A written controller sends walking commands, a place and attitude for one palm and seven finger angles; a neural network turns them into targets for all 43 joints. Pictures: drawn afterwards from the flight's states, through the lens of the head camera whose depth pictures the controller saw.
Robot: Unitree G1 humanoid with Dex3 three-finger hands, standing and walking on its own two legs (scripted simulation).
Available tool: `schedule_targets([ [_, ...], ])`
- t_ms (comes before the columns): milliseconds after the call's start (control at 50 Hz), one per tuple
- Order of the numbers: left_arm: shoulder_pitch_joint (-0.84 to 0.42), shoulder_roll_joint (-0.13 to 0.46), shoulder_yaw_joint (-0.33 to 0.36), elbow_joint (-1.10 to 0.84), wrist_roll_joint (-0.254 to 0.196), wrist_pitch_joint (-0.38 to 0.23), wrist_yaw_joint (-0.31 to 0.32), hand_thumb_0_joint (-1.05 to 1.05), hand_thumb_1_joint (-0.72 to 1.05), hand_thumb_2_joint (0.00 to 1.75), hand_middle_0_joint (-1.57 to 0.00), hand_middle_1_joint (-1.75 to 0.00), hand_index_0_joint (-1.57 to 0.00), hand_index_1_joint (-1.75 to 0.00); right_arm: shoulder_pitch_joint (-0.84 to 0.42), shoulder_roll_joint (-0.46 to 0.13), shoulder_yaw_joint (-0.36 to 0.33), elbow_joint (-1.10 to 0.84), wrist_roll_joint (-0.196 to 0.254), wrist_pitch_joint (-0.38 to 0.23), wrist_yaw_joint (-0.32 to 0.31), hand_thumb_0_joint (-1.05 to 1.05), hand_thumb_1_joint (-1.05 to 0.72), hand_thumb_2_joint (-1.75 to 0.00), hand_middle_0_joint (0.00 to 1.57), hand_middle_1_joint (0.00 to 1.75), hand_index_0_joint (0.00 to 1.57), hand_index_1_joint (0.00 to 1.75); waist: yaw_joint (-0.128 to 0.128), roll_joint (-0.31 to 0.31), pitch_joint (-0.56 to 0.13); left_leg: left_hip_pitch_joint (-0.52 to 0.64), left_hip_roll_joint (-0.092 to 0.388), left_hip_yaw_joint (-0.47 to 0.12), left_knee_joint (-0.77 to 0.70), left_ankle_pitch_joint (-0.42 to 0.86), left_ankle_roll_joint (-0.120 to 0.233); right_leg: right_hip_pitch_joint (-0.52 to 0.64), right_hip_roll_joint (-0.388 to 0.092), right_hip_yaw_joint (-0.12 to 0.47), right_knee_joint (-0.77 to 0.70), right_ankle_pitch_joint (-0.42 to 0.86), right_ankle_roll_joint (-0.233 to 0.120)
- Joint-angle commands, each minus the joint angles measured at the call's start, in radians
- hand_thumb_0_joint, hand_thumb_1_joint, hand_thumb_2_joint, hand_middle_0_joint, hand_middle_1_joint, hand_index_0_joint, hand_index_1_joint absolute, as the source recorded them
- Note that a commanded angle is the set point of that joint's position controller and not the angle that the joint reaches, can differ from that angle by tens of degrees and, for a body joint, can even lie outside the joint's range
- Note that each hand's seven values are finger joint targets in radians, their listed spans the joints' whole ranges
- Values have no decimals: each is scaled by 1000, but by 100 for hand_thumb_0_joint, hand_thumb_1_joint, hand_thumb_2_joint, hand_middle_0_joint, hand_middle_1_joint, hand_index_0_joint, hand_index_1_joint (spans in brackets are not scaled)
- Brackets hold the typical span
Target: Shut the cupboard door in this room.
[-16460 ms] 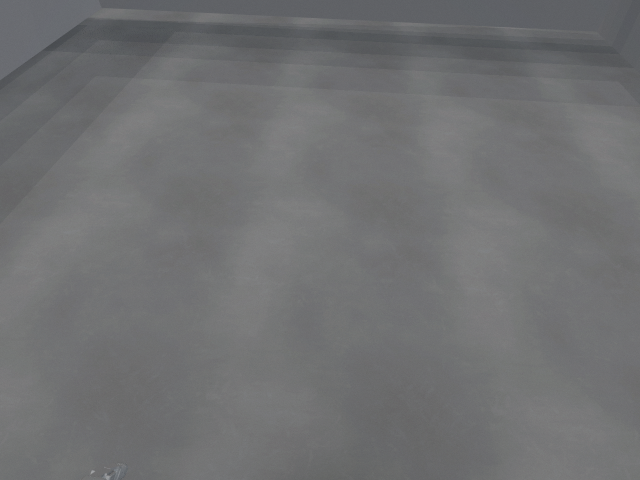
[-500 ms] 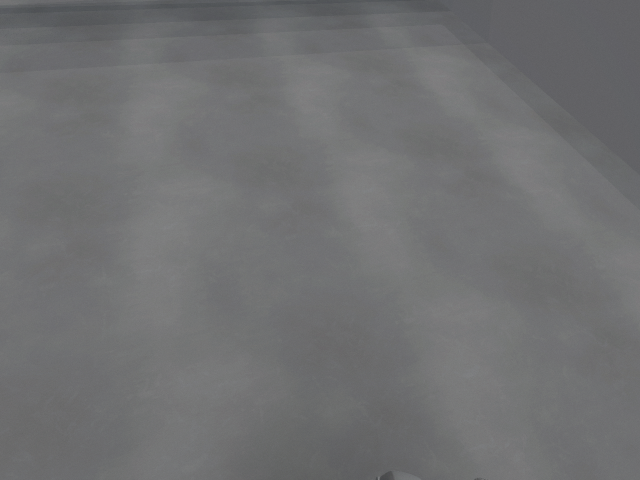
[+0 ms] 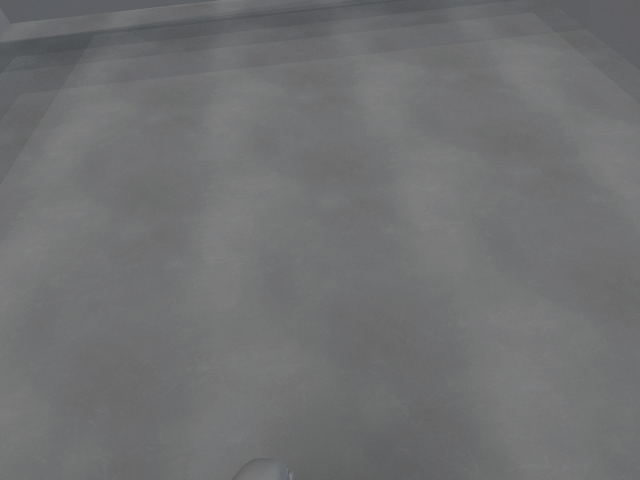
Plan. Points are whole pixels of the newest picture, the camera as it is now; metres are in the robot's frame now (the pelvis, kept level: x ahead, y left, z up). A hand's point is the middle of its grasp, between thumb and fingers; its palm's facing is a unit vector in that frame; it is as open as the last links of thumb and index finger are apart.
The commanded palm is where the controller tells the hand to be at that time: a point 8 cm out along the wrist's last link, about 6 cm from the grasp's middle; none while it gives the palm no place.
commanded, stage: turn or walk to find it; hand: left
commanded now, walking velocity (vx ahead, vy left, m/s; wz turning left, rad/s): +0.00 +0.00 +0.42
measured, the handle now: out of the picture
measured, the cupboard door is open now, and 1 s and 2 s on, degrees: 78 78 78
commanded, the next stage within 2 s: stand and wait in 0.90 s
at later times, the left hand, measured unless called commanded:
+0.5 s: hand out of the picture +0.00 +0.27 -0.17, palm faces +0.25 -0.93 -0.26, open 7.4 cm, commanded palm none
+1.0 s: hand out of the picture -0.06 +0.21 -0.17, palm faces +0.43 -0.87 -0.24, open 7.4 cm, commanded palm none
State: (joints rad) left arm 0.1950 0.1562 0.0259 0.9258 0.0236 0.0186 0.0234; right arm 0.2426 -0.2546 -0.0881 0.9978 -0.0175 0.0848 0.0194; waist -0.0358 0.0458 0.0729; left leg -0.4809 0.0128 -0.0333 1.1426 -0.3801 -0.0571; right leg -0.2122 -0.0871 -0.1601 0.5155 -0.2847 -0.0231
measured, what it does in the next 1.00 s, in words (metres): steps on the spot, turning left: left foot, then right foot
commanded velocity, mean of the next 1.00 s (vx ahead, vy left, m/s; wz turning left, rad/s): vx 0.00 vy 0.00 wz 0.42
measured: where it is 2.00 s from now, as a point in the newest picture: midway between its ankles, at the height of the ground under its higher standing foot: outside the picture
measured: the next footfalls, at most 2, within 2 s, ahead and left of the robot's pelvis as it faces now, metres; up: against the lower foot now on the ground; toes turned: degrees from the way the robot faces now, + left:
left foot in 0.24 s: +0.00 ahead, +0.16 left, +0.00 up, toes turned +11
right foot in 0.64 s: +0.06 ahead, -0.09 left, +0.00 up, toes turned +11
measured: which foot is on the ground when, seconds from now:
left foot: up 0.00-0.22, down 0.24-0.64, up 0.66-1.00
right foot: down 0.00-0.24, up 0.26-0.62, down 0.64-1.00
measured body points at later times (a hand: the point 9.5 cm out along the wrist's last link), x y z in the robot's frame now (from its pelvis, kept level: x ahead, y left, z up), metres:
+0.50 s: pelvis -0.01 +0.04 +0.00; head +0.02 +0.06 +0.45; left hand -0.01 +0.31 -0.15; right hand +0.13 -0.18 -0.14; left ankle -0.04 +0.15 -0.74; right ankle +0.00 -0.11 -0.68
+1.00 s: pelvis -0.02 +0.01 +0.00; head +0.03 +0.02 +0.44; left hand -0.08 +0.25 -0.15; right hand +0.14 -0.20 -0.16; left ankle -0.10 +0.13 -0.71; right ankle +0.02 -0.09 -0.74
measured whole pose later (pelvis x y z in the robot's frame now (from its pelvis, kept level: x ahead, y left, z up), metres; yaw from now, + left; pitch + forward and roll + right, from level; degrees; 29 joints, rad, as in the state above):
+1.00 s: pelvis -0.02 +0.01 +0.00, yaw +26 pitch +0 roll +1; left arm 0.23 0.18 0.03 0.95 0.03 0.01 0.02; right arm 0.18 -0.24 -0.06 1.00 -0.01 0.07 0.02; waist 0.01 0.00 0.10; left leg -0.34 0.04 0.03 0.80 -0.45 -0.06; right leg -0.23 -0.13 -0.22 0.56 -0.31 0.00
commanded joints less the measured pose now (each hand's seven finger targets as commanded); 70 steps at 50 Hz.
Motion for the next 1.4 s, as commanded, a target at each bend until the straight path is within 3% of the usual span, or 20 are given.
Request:
schedule_targets([
  [0,46,232,61,-49,3,-27,9,0,90,90,-20,-30,-20,-30,-68,-41,-3,-81,-1,-28,-2,0,-90,-90,20,30,20,30,62,-220,-32,-24,25,39,-111,-51,-14,60,-258,153,-207,235,-103],
  [100,104,266,73,-12,8,-22,6,0,90,90,-20,-30,-20,-30,-115,-26,16,-92,11,-48,-6,0,-90,-90,20,30,20,30,93,-266,-102,59,11,95,-356,-103,0,161,-277,129,-114,479,-120],
  [180,63,253,74,-7,-8,-9,3,0,90,90,-20,-30,-20,-30,-8,-63,12,-65,9,-71,-9,0,-90,-90,20,30,20,30,19,-157,-154,340,27,102,-750,198,29,35,-232,27,78,380,-12],
  [220,35,151,43,-63,-10,4,-6,0,90,90,-20,-30,-20,-30,54,-231,-23,-69,3,-74,-15,0,-90,-90,20,30,20,30,-14,245,-146,505,389,-302,-809,707,202,-330,-44,-1,422,-352,98],
  [260,-54,158,45,-58,-11,21,2,0,90,90,-20,-30,-20,-30,45,-199,-18,-45,-3,-73,-39,0,-90,-90,20,30,20,30,-29,230,-104,418,348,-274,-797,711,246,-356,-41,119,568,-307,96],
  [340,2,165,48,-12,-12,13,-15,0,90,90,-20,-30,-20,-30,-75,-145,2,-83,-1,-81,-40,0,-90,-90,20,30,20,30,29,110,-88,386,231,-135,-780,684,212,-310,-23,120,563,-158,107],
  [520,-24,151,39,-52,-17,5,-9,0,90,90,-20,-30,-20,-30,-63,-155,-15,-98,-8,-66,-31,0,-90,-90,20,30,20,30,13,124,-91,328,208,-237,-754,613,219,-160,38,102,239,-161,101],
  [580,87,163,44,-28,-16,-12,-6,0,90,90,-20,-30,-20,-30,-98,-144,-18,-112,0,-62,-28,0,-90,-90,20,30,20,30,66,91,-128,233,148,-223,-659,498,162,39,44,81,-57,61,94],
  [600,120,206,51,-25,-9,-25,-1,0,90,90,-20,-30,-20,-30,-81,-106,-15,-115,7,-65,-23,0,-90,-90,20,30,20,30,78,-16,-151,138,88,-175,-564,340,109,167,-43,158,-161,146,75],
  [620,122,298,70,-28,6,-35,8,0,90,90,-20,-30,-20,-30,-60,-34,-2,-137,12,-65,-15,0,-90,-90,20,30,20,30,77,-298,-136,-65,-56,-29,-358,-23,37,268,-295,412,-203,274,-23],
  [640,127,307,68,-40,-3,-32,8,0,90,90,-20,-30,-20,-30,-84,-68,-10,-142,3,-52,-20,0,-90,-90,20,30,20,30,92,-288,-116,-49,-54,-49,-166,-218,33,124,-401,458,-230,301,-116],
  [720,-31,206,52,-80,-4,-30,10,0,90,90,-20,-30,-20,-30,-47,-64,-17,-86,-3,-31,-2,0,-90,-90,20,30,20,30,15,-195,-23,-51,3,-44,87,-31,20,-19,-246,239,-215,209,-87],
  [760,-18,201,51,-81,-1,-35,10,0,90,90,-20,-30,-20,-30,-32,-53,-11,-78,-3,-30,0,0,-90,-90,20,30,20,30,21,-216,-47,-39,8,-14,55,-7,3,20,-227,174,-201,264,-82],
  [900,104,256,67,-17,8,-28,7,0,90,90,-20,-30,-20,-30,-133,-23,17,-92,8,-45,-5,0,-90,-90,20,30,20,30,93,-239,-81,43,12,75,-285,-95,-2,131,-268,137,-129,487,-119],
  [1000,73,266,74,-6,-5,-13,3,0,90,90,-20,-30,-20,-30,-49,-44,17,-73,9,-65,-8,0,-90,-90,20,30,20,30,40,-209,-131,278,6,130,-667,133,22,67,-242,50,22,432,-33],
  [1020,68,239,70,-13,-12,-5,0,0,90,90,-20,-30,-20,-30,-17,-90,6,-70,7,-73,-6,0,-90,-90,20,30,20,30,18,-84,-152,408,74,41,-754,275,48,-52,-198,8,143,286,17],
  [1040,80,174,60,-47,-17,1,-6,0,90,90,-20,-30,-20,-30,18,-191,-17,-76,-3,-79,-10,0,-90,-90,20,30,20,30,2,201,-159,524,311,-268,-772,587,163,-290,-68,-42,330,-132,93],
  [1060,-3,157,41,-75,-9,9,-1,0,90,90,-20,-30,-20,-30,70,-228,-26,-58,-1,-72,-17,0,-90,-90,20,30,20,30,-40,238,-148,456,400,-329,-815,656,259,-317,-34,31,477,-383,97],
  [1180,-11,161,51,-30,-13,11,-15,0,90,90,-20,-30,-20,-30,-55,-144,-2,-84,-3,-82,-38,0,-90,-90,20,30,20,30,24,98,-101,389,226,-155,-781,648,216,-314,-19,125,545,-158,106],
  [1380,-5,154,43,-68,-21,-2,-7,0,90,90,-20,-30,-20,-30,-67,-163,-24,-111,-8,-63,-28,0,-90,-90,20,30,20,30,32,126,-118,300,185,-266,-710,630,205,-97,56,99,125,-96,100],
])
